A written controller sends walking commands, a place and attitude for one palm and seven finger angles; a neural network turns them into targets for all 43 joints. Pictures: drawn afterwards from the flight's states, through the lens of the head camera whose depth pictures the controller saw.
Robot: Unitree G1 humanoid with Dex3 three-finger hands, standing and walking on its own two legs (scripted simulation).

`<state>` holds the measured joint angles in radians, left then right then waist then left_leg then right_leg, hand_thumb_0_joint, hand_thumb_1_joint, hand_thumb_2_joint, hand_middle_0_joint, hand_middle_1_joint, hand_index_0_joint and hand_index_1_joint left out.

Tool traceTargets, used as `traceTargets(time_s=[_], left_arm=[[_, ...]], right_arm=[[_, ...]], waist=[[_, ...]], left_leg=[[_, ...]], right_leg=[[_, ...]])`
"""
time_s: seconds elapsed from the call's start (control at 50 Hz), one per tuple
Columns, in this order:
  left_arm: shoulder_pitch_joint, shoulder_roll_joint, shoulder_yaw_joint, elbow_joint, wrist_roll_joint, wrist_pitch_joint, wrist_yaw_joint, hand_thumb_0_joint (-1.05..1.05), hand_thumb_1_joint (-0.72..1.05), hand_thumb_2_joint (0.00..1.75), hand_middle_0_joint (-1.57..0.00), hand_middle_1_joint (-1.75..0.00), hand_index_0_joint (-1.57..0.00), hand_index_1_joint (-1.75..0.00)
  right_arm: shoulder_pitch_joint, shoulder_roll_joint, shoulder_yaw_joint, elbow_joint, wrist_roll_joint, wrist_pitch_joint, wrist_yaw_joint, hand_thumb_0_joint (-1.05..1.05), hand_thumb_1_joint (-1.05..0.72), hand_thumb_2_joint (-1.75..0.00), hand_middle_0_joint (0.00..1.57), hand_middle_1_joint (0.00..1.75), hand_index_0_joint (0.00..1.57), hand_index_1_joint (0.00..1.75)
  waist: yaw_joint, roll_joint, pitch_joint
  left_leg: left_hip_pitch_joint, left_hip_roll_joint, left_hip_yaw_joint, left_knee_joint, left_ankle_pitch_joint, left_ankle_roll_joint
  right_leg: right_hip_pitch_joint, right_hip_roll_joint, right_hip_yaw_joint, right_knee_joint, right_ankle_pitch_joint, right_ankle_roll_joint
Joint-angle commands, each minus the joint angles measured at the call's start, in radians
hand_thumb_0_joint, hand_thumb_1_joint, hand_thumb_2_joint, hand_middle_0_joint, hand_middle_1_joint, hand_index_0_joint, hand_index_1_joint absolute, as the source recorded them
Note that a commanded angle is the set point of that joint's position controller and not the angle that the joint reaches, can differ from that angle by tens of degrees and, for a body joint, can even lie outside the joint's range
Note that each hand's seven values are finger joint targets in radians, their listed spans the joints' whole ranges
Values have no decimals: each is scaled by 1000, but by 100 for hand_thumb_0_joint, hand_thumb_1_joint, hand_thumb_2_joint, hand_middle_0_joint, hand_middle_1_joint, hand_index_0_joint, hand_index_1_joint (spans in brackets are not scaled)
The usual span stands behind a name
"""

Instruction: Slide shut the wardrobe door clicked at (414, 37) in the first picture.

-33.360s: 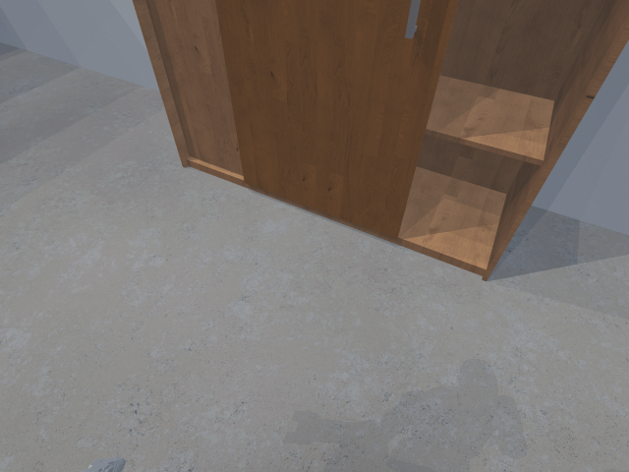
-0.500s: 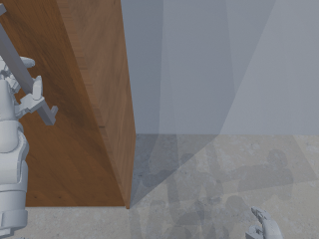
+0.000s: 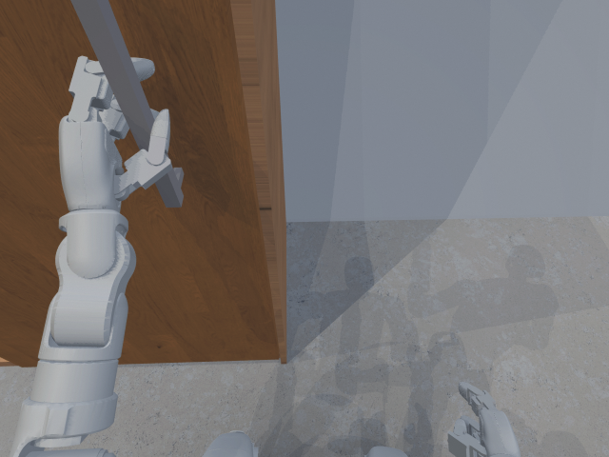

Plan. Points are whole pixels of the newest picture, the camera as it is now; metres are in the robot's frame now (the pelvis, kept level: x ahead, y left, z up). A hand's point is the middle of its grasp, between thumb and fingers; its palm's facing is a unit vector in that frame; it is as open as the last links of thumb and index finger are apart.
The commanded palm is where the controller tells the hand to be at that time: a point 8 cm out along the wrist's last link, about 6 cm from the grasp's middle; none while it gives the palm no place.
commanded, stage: stop walking and hold the door there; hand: left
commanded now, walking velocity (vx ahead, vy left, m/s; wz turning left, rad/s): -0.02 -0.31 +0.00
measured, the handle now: (141, 101) +0.40 +0.19 +0.25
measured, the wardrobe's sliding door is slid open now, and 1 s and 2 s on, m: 0.00 0.00 0.00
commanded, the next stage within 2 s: loosen the grip on the handle in 1.08 s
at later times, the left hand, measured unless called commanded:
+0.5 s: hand (162, 151) +0.36 +0.17 +0.22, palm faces +0.18 -0.98 -0.10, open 6.6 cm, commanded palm +0.33 +0.19 +0.22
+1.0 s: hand (159, 153) +0.35 +0.17 +0.22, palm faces +0.12 -0.99 -0.11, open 6.6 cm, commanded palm +0.33 +0.19 +0.22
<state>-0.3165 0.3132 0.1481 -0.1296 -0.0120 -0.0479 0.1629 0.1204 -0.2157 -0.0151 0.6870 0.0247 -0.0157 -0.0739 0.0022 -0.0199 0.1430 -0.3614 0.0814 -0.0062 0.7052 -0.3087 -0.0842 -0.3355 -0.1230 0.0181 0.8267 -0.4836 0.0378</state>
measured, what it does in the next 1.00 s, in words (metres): steps on the spot: right foot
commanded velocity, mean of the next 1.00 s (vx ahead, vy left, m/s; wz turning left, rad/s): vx -0.01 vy -0.04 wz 0.00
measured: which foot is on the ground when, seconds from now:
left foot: down 0.00-1.00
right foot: up 0.00-0.00, down 0.02-1.00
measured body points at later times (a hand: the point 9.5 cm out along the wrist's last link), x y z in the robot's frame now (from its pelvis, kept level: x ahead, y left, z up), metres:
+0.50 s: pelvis +0.01 +0.02 +0.03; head +0.03 +0.01 +0.47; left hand +0.34 +0.22 +0.23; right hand +0.20 -0.21 -0.07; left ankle +0.04 +0.18 -0.71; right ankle +0.00 -0.11 -0.71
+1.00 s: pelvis +0.01 +0.05 +0.03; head +0.01 +0.04 +0.48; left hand +0.34 +0.22 +0.23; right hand +0.18 -0.17 -0.07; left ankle +0.04 +0.18 -0.71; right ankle +0.00 -0.11 -0.71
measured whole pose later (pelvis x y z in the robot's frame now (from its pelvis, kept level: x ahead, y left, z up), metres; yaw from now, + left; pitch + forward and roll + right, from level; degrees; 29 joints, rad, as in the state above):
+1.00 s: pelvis +0.01 +0.05 +0.03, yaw -1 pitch +0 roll +0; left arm -0.22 0.19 0.01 -0.03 -0.05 -0.07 0.16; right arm 0.16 -0.17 0.05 0.68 0.00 0.00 -0.07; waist 0.02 0.03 -0.01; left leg -0.24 0.06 0.05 0.43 -0.18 -0.02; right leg -0.17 -0.04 0.03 0.40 -0.23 0.05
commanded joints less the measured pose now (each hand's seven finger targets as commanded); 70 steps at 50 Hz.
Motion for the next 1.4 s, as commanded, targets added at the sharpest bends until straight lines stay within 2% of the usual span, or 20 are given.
traceTargets(time_s=[0.0,0.04,0.06,0.1,0.12,0.14,0.2,0.26,0.3,0.42,0.84,1.14,1.16,1.18,1.2,1.22,1.24,1.28,1.32,1.38], left_arm=[[-398,48,-80,-340,-15,-127,-50,0,90,90,-45,-140,-45,-140],[-399,54,-87,-277,-16,-100,-57,0,90,90,-45,-140,-45,-140],[-418,2,-137,-281,-21,-98,-64,0,90,90,-45,-140,-45,-140],[-404,-5,-138,-295,-26,-103,-65,0,90,90,-45,-140,-45,-140],[-377,-24,-162,-290,-32,-97,-68,0,90,90,-45,-140,-45,-140],[-394,-32,-164,-297,-34,-99,-68,0,90,90,-45,-140,-45,-140],[-394,-51,-185,-263,-30,-99,-66,0,90,90,-45,-140,-45,-140],[-366,20,-140,-248,-17,-83,-67,0,90,90,-45,-140,-45,-140],[-350,15,-132,-222,-38,-69,-67,0,90,90,-45,-140,-45,-140],[-290,4,-133,-240,-45,-91,-69,0,90,90,-45,-140,-45,-140],[-216,-55,-206,-179,-25,-128,-67,0,90,90,-45,-140,-45,-140],[-222,-81,-231,-149,-18,-131,-69,0,90,90,-45,-140,-45,-140],[-1059,725,435,-120,112,-142,-50,0,90,90,-45,-140,-45,-140],[-634,18,5,484,92,-23,-113,0,78,84,-45,-140,-45,-140],[-445,-126,-48,150,-43,-34,-151,0,66,78,-45,-140,-45,-140],[-435,-114,-57,105,-86,-42,-165,0,54,73,-45,-140,-45,-140],[-438,-49,24,91,-128,-63,-152,0,42,67,-45,-140,-45,-140],[-462,-105,-35,142,-132,-101,-139,0,17,55,-45,-140,-45,-140],[-488,-83,-37,189,-104,-155,-114,0,-7,43,-45,-140,-45,-140],[-532,-55,-74,200,-46,-241,-79,0,-43,26,-44,-138,-44,-138]], right_arm=[[-109,-89,3,-149,7,-68,30,0,-90,-90,20,30,20,30],[-96,-79,-6,-151,8,-64,29,0,-90,-90,20,30,20,30],[-95,-80,-8,-150,8,-65,27,0,-90,-90,20,30,20,30],[-105,-79,-2,-151,4,-66,24,0,-90,-90,20,30,20,30],[-113,-96,-2,-157,2,-63,23,0,-90,-90,20,30,20,30],[-117,-81,7,-164,2,-59,30,0,-90,-90,20,30,20,30],[-115,-74,14,-168,-3,-64,42,0,-90,-90,20,30,20,30],[-109,-56,22,-175,-3,-58,33,0,-90,-90,20,30,20,30],[-101,-55,19,-174,1,-52,22,0,-90,-90,20,30,20,30],[-112,-74,14,-181,-1,-43,-3,0,-90,-90,20,30,20,30],[-99,-81,21,-173,-15,-45,-14,0,-90,-90,20,30,20,30],[-95,-79,19,-156,-19,-35,-11,0,-90,-90,20,30,20,30],[-76,-142,-62,-185,-36,-74,5,0,-90,-90,20,30,20,30],[-43,-75,-42,-136,-39,-132,21,0,-90,-90,20,30,20,30],[3,-96,-49,-156,27,-154,35,0,-90,-90,20,30,20,30],[-28,-93,-41,-151,37,-167,29,0,-90,-90,20,30,20,30],[6,-104,-33,-128,16,-160,23,0,-90,-90,20,30,20,30],[-29,-100,-8,-139,13,-172,19,0,-90,-90,20,30,20,30],[-26,-107,-9,-135,12,-183,18,0,-90,-90,20,30,20,30],[-41,-104,0,-157,7,-206,28,0,-90,-90,20,30,20,30]], waist=[[-14,188,-417],[-30,-129,-393],[-39,-210,-410],[-40,33,-446],[-36,240,-419],[-29,325,-408],[-9,201,-377],[-20,30,-416],[-25,-152,-411],[-23,66,-438],[-12,46,-392],[-15,33,-400],[48,-307,-112],[-71,-227,-458],[-6,0,-560],[16,320,-578],[22,297,-577],[0,54,-439],[-13,-80,-354],[-4,-42,-280]], left_leg=[[279,112,-41,-110,519,149],[213,3,44,-42,287,76],[240,-9,29,-39,301,74],[336,58,-24,-163,375,102],[341,121,-111,-267,371,136],[323,180,-192,-331,376,170],[304,196,-151,-271,471,184],[261,53,30,-114,359,92],[207,-27,32,-79,199,70],[360,38,21,-201,499,102],[331,9,45,-314,326,92],[346,0,57,-314,369,89],[129,34,35,-252,317,136],[310,-68,49,-351,532,99],[421,-43,36,-282,644,64],[552,-37,39,-253,651,31],[523,-56,33,-246,476,18],[335,-66,31,-282,162,57],[250,-57,13,-302,11,68],[178,-65,30,-295,-117,80]], right_leg=[[160,112,-68,-318,318,-30],[147,30,22,-342,512,-65],[127,15,17,-323,563,-80],[68,81,-58,-237,471,-35],[36,136,-84,-160,340,-8],[13,161,-79,-80,164,-9],[74,150,-55,-229,112,-23],[171,46,43,-433,534,-46],[160,-30,115,-449,544,-84],[152,69,-24,-385,586,-18],[120,101,-37,-469,420,-14],[116,99,-43,-484,463,-12],[33,72,83,-569,541,-49],[144,153,-83,-297,746,-88],[130,147,-110,-296,651,-68],[65,119,-79,-303,499,-75],[73,122,-88,-345,436,-66],[64,130,-87,-378,337,-51],[31,134,-89,-374,239,-43],[-22,126,-60,-373,108,-42]])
